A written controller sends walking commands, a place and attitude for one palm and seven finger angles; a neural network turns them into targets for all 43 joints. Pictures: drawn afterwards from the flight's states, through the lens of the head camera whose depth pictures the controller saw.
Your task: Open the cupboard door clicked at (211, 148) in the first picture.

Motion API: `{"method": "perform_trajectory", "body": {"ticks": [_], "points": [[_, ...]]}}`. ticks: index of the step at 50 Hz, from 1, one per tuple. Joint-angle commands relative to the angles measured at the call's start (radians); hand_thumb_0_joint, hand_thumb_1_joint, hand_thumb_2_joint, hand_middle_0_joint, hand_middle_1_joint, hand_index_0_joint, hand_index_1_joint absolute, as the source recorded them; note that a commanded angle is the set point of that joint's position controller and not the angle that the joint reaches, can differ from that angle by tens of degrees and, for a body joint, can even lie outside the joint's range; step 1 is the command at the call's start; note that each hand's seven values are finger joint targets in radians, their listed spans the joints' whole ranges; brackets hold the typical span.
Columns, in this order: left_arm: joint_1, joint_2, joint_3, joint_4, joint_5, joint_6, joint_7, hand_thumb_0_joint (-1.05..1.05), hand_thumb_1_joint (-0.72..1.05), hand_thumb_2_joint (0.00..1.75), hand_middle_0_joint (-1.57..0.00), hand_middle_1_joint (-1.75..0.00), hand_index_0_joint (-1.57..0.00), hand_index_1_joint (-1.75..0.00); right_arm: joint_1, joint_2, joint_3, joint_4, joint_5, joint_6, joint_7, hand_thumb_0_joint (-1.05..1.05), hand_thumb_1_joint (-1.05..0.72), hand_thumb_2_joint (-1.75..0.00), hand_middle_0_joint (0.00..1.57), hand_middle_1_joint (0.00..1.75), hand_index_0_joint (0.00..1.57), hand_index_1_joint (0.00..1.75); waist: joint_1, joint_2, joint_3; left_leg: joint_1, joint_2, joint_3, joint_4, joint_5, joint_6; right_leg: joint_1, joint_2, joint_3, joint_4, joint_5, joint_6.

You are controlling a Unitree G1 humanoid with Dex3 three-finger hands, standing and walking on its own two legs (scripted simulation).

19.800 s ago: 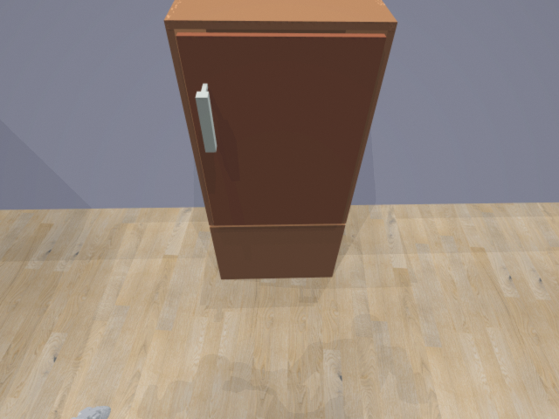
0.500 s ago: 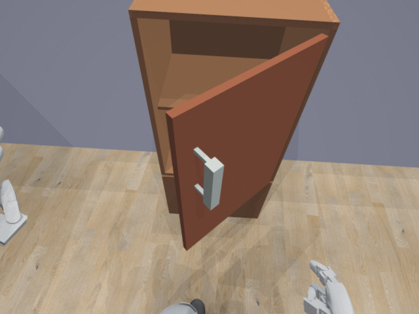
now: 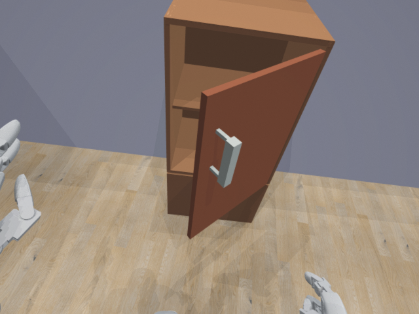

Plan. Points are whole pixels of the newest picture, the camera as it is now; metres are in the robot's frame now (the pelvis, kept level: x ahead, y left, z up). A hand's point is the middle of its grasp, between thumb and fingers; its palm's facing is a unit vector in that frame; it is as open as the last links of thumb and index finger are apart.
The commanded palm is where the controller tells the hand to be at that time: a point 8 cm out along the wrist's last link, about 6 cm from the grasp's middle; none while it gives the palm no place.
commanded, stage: stop stepping back and stand still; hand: left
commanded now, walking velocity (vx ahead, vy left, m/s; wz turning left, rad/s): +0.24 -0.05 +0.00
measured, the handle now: (222, 158) +0.45 +0.03 +0.04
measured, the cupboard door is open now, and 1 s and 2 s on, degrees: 44 44 44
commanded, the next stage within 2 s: let the arm hang, fingers relaxed in 0.70 s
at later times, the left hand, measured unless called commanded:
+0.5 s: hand (6, 240) +0.15 +0.28 +0.17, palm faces +0.42 -0.80 -0.42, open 7.4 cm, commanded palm +0.10 +0.31 +0.19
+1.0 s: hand out of the picture +0.11 +0.24 -0.11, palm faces +0.07 -0.94 -0.32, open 7.4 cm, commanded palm none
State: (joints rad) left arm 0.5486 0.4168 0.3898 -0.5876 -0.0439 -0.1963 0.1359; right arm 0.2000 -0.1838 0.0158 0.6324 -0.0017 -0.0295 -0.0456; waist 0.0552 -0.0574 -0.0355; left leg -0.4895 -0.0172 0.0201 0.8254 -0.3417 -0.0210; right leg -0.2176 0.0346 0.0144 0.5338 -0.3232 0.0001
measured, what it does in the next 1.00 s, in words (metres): steps on the spot: left foot, then right foot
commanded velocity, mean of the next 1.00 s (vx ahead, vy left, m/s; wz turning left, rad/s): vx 0.07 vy -0.02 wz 0.00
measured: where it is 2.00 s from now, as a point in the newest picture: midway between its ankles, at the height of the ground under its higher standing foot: outside the picture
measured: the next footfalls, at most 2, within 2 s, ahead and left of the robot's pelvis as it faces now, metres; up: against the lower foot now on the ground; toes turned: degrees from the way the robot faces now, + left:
left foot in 0.04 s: +0.08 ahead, +0.10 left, +0.00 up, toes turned +0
right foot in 0.36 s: -0.06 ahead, -0.06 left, +0.00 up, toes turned -3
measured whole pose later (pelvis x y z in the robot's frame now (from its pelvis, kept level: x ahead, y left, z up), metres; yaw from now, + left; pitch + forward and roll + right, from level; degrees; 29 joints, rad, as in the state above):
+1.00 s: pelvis -0.04 +0.02 -0.01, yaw +2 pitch +0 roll +0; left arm 0.25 0.23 0.07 0.57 0.04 0.03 0.02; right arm 0.18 -0.25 -0.02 0.85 -0.03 0.02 0.00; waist -0.01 0.04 0.01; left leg -0.34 0.00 0.01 0.68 -0.35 0.00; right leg -0.20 0.01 -0.09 0.66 -0.45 -0.05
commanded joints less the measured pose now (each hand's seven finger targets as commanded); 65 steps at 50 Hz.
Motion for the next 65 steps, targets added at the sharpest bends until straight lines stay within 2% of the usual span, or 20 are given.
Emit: {"method": "perform_trajectory", "body": {"ticks": [1, 2, 5, 8, 10, 14, 20, 23, 26, 30, 32, 36, 39, 40, 42, 45, 49, 51, 53, 65], "points": [[-0.216, 0.197, 0.140, -0.157, 0.004, -0.049, 0.042, 0.00, 0.90, 0.90, -0.20, -0.30, -0.20, -0.30, -0.097, -0.170, -0.048, -0.167, 0.005, -0.109, -0.056, 0.00, -0.90, -0.90, 0.20, 0.30, 0.20, 0.30, -0.050, 0.313, 0.018, 0.280, 0.158, -0.185, -0.495, 0.208, 0.057, -0.140, -0.067, 0.051, 0.019, 0.098, -0.014], [-0.209, 0.208, 0.152, -0.175, 0.009, -0.060, 0.044, 0.00, 0.90, 0.90, -0.20, -0.30, -0.20, -0.30, -0.076, -0.158, -0.049, -0.175, 0.009, -0.131, -0.050, 0.00, -0.90, -0.90, 0.20, 0.30, 0.20, 0.30, -0.035, 0.305, -0.059, 0.332, 0.237, -0.277, -0.499, 0.288, 0.094, -0.114, -0.025, 0.014, 0.058, 0.013, 0.006], [-0.096, 0.191, 0.161, -0.214, -0.009, -0.058, 0.032, 0.00, 0.90, 0.90, -0.20, -0.30, -0.20, -0.30, -0.072, -0.123, -0.051, -0.164, -0.005, -0.162, -0.028, 0.00, -0.90, -0.90, 0.20, 0.30, 0.20, 0.30, -0.064, 0.308, -0.075, 0.260, 0.295, -0.480, -0.732, -0.258, 0.088, -0.119, 0.012, 0.061, 0.292, -0.152, 0.014], [0.036, 0.131, 0.117, -0.211, 0.013, -0.036, 0.041, 0.00, 0.90, 0.90, -0.20, -0.30, -0.20, -0.30, -0.082, -0.130, -0.053, -0.164, -0.001, -0.162, -0.005, 0.00, -0.90, -0.90, 0.20, 0.30, 0.20, 0.30, -0.056, 0.223, -0.055, 0.184, 0.230, -0.275, -0.731, -0.280, 0.086, -0.030, 0.028, -0.025, 0.222, -0.112, 0.006], [0.062, 0.172, 0.146, -0.220, 0.012, -0.031, 0.046, 0.00, 0.90, 0.90, -0.20, -0.30, -0.20, -0.30, -0.082, -0.133, -0.052, -0.168, -0.008, -0.160, -0.007, 0.00, -0.90, -0.90, 0.20, 0.30, 0.20, 0.30, -0.050, 0.322, -0.052, 0.175, 0.189, -0.206, -0.751, -0.275, 0.051, 0.030, 0.051, -0.083, 0.125, -0.138, -0.004], [0.068, 0.191, 0.149, -0.160, -0.003, -0.009, 0.045, 0.00, 0.90, 0.90, -0.20, -0.30, -0.20, -0.30, -0.059, -0.127, -0.048, -0.152, -0.018, -0.132, -0.027, 0.00, -0.90, -0.90, 0.20, 0.30, 0.20, 0.30, -0.060, 0.247, -0.053, 0.188, 0.143, -0.148, -0.673, -0.177, 0.001, 0.174, 0.060, -0.119, -0.190, -0.085, -0.033], [-0.080, 0.185, 0.135, -0.087, -0.019, 0.009, 0.029, 0.00, 0.90, 0.90, -0.20, -0.30, -0.20, -0.30, -0.071, -0.155, -0.078, -0.132, 0.002, -0.094, -0.021, 0.00, -0.90, -0.90, 0.20, 0.30, 0.20, 0.30, -0.059, -0.126, 0.019, 0.124, 0.041, -0.040, -0.011, 0.043, 0.013, -0.080, -0.282, 0.325, -0.379, -0.286, -0.185], [-0.154, 0.163, 0.099, -0.027, -0.002, -0.012, 0.034, 0.00, 0.90, 0.90, -0.20, -0.30, -0.20, -0.30, -0.086, -0.141, -0.050, -0.122, 0.012, -0.107, -0.020, 0.00, -0.90, -0.90, 0.20, 0.30, 0.20, 0.30, -0.065, -0.021, 0.108, 0.009, 0.077, -0.029, -0.063, 0.002, 0.034, 0.048, -0.282, 0.221, -0.255, 0.173, -0.171], [-0.215, 0.182, 0.104, -0.077, 0.002, -0.035, 0.042, 0.00, 0.90, 0.90, -0.20, -0.30, -0.20, -0.30, -0.087, -0.141, -0.047, -0.120, 0.005, -0.127, -0.032, 0.00, -0.90, -0.90, 0.20, 0.30, 0.20, 0.30, -0.067, 0.084, 0.071, 0.237, 0.060, 0.003, -0.305, 0.167, 0.058, 0.020, -0.204, 0.106, -0.109, 0.341, -0.093], [-0.108, 0.210, 0.163, -0.122, -0.002, -0.047, 0.031, 0.00, 0.90, 0.90, -0.20, -0.30, -0.20, -0.30, -0.066, -0.138, -0.046, -0.142, 0.000, -0.139, -0.022, 0.00, -0.90, -0.90, 0.20, 0.30, 0.20, 0.30, -0.052, 0.313, -0.015, 0.413, 0.225, -0.335, -0.448, 0.488, 0.169, -0.127, -0.010, -0.023, 0.163, 0.053, 0.020], [-0.087, 0.197, 0.160, -0.142, -0.001, -0.051, 0.028, 0.00, 0.90, 0.90, -0.20, -0.30, -0.20, -0.30, -0.080, -0.133, -0.051, -0.140, -0.010, -0.151, -0.013, 0.00, -0.90, -0.90, 0.20, 0.30, 0.20, 0.30, -0.050, 0.230, 0.028, 0.254, 0.282, -0.378, -0.557, 0.241, 0.178, -0.062, -0.019, 0.009, 0.170, -0.180, 0.006], [0.061, 0.173, 0.178, -0.109, 0.000, -0.051, 0.029, 0.00, 0.90, 0.90, -0.20, -0.30, -0.20, -0.30, -0.074, -0.136, -0.047, -0.160, 0.003, -0.144, -0.010, 0.00, -0.90, -0.90, 0.20, 0.30, 0.20, 0.30, -0.054, 0.194, -0.017, 0.126, 0.149, -0.130, -0.467, 0.112, 0.076, 0.149, -0.039, -0.012, -0.140, 0.077, -0.008], [0.074, 0.151, 0.162, -0.075, -0.016, -0.047, 0.027, 0.00, 0.90, 0.90, -0.20, -0.30, -0.20, -0.30, -0.050, -0.135, -0.063, -0.158, 0.009, -0.123, -0.001, 0.00, -0.90, -0.90, 0.20, 0.30, 0.20, 0.30, -0.070, 0.004, -0.027, 0.170, 0.061, -0.045, -0.234, 0.143, 0.028, 0.057, -0.185, 0.230, -0.253, 0.185, -0.068], [-0.123, -0.010, -0.291, 0.697, 0.077, 0.089, -0.099, 0.00, 0.90, 0.90, -0.20, -0.30, -0.20, -0.30, -0.120, -0.210, -0.097, 0.091, -0.005, -0.177, 0.071, 0.00, -0.90, -0.90, 0.20, 0.30, 0.20, 0.30, -0.103, -0.032, -0.006, 0.117, 0.124, -0.041, -0.065, 0.189, 0.022, -0.029, -0.290, 0.119, -0.086, 0.516, -0.102], [-0.148, -0.046, -0.266, 0.747, 0.087, 0.171, -0.130, 0.00, 0.90, 0.90, -0.20, -0.30, -0.20, -0.30, 0.008, -0.172, -0.090, 0.087, -0.007, -0.063, 0.052, 0.00, -0.90, -0.90, 0.20, 0.30, 0.20, 0.30, -0.094, -0.021, -0.057, 0.112, 0.078, -0.046, -0.075, 0.062, 0.035, -0.013, -0.256, 0.109, -0.014, 0.611, -0.127], [-0.210, -0.050, -0.292, 0.916, 0.083, 0.179, -0.131, 0.00, 0.90, 0.90, -0.20, -0.30, -0.20, -0.30, -0.032, -0.163, -0.072, 0.061, -0.025, -0.009, 0.042, 0.00, -0.90, -0.90, 0.20, 0.30, 0.20, 0.30, -0.063, -0.251, 0.006, 0.052, 0.046, -0.026, -0.083, 0.020, 0.050, 0.057, -0.245, 0.087, -0.018, 0.750, -0.122], [-0.253, -0.031, -0.304, 1.176, 0.075, 0.191, -0.109, 0.00, 0.90, 0.90, -0.20, -0.30, -0.20, -0.30, -0.013, -0.159, -0.066, 0.129, -0.039, 0.029, 0.023, 0.00, -0.90, -0.90, 0.20, 0.30, 0.20, 0.30, -0.060, -0.171, -0.007, 0.186, 0.049, -0.027, -0.233, 0.248, 0.064, 0.138, -0.217, 0.055, 0.021, 0.959, -0.050], [-0.270, -0.050, -0.319, 1.285, 0.059, 0.199, -0.104, 0.00, 0.90, 0.90, -0.20, -0.30, -0.20, -0.30, 0.053, -0.154, -0.055, 0.206, -0.039, 0.028, 0.020, 0.00, -0.90, -0.90, 0.20, 0.30, 0.20, 0.30, -0.079, 0.132, -0.057, 0.368, 0.106, -0.073, -0.272, 0.659, 0.084, 0.070, -0.165, 0.013, 0.086, 0.695, -0.019], [-0.270, -0.098, -0.342, 1.394, 0.049, 0.205, -0.103, 0.00, 0.90, 0.90, -0.20, -0.30, -0.20, -0.30, 0.017, -0.140, -0.036, 0.252, -0.028, 0.033, 0.010, 0.00, -0.90, -0.90, 0.20, 0.30, 0.20, 0.30, -0.051, 0.268, -0.027, 0.336, 0.165, -0.136, -0.345, 0.684, 0.116, 0.076, -0.108, -0.015, -0.020, 0.262, -0.009], [-0.210, -0.161, -0.370, 1.697, 0.048, 0.193, -0.108, 0.00, 0.90, 0.90, -0.20, -0.30, -0.20, -0.30, 0.085, -0.086, -0.027, 0.439, -0.012, 0.033, -0.006, 0.00, -0.90, -0.90, 0.20, 0.30, 0.20, 0.30, -0.061, 0.078, 0.057, 0.354, 0.124, -0.091, -0.452, 0.332, 0.076, 0.093, -0.134, 0.009, -0.217, 0.212, -0.041]]}}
